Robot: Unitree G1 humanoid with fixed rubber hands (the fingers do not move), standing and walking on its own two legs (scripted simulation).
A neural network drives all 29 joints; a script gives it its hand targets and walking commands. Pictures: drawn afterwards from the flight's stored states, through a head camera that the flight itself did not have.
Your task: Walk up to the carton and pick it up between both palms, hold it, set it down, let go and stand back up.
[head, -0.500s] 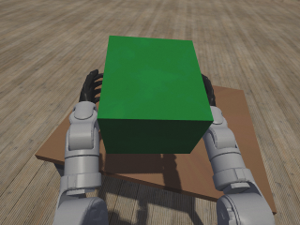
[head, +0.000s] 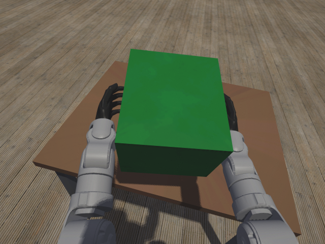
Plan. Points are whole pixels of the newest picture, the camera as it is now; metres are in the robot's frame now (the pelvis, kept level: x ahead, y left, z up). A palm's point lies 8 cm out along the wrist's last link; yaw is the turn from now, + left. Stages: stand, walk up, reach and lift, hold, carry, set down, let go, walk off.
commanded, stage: set down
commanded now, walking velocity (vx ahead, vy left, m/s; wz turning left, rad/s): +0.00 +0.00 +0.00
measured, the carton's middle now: (169, 114) +0.37 -0.01 +0.15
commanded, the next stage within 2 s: none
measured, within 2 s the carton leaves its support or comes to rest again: neither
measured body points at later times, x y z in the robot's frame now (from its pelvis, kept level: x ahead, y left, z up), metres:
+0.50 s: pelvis +0.00 +0.00 +0.00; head +0.00 +0.02 +0.45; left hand +0.41 +0.13 +0.11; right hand +0.39 -0.17 +0.10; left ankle +0.00 +0.12 -0.75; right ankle +0.00 -0.12 -0.75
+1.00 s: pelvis +0.01 +0.00 +0.00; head +0.03 +0.02 +0.45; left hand +0.43 +0.13 +0.08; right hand +0.40 -0.17 +0.08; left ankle +0.00 +0.12 -0.75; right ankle +0.00 -0.12 -0.75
